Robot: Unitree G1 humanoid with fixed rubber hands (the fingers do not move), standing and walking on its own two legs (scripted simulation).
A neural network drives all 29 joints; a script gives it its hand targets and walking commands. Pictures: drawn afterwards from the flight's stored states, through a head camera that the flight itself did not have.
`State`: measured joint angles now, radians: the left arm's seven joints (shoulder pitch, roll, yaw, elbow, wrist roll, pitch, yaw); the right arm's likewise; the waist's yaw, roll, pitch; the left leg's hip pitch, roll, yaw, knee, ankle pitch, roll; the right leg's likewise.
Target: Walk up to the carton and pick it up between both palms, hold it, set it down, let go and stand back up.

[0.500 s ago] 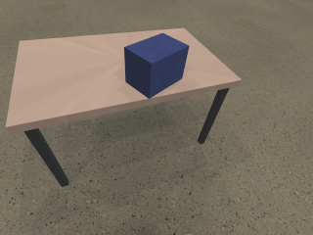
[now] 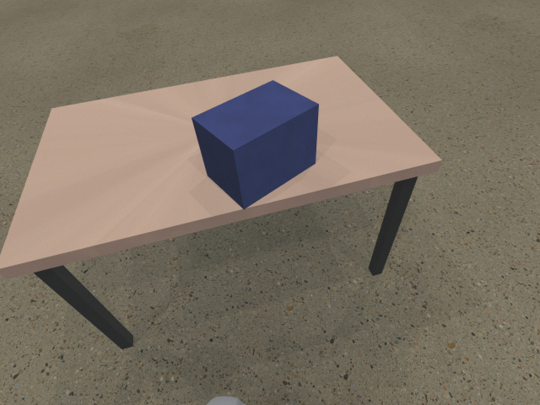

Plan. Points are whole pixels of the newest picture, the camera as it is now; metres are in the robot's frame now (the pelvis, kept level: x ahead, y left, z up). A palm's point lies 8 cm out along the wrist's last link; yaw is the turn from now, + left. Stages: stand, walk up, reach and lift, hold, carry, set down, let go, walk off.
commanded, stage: walk up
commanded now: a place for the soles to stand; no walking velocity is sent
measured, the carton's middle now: (258, 142) +0.73 +0.05 -0.03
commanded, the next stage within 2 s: none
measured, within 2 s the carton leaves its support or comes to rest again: neither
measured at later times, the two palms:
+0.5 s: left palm out of the picture +0.12 +0.34 -0.13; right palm (455, 382) +0.19 -0.26 -0.09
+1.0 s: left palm (113, 377) +0.22 +0.30 -0.13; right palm (456, 328) +0.28 -0.30 -0.12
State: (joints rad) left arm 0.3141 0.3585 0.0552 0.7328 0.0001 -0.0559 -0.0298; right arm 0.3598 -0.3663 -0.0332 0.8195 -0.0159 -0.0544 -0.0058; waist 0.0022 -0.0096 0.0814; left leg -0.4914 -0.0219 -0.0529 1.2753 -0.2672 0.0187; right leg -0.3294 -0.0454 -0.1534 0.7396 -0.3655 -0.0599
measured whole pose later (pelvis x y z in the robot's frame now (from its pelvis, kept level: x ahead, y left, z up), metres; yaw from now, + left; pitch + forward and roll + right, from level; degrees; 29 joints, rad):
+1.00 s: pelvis +0.18 +0.00 -0.03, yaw +9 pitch -2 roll +1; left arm 0.28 0.36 0.05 0.73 0.00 0.00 -0.03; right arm 0.32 -0.37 -0.03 0.82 -0.01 -0.08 -0.06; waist 0.00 -0.05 0.11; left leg -0.38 -0.02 -0.05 0.98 -0.50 0.01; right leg -0.48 -0.01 -0.02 0.89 -0.39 -0.03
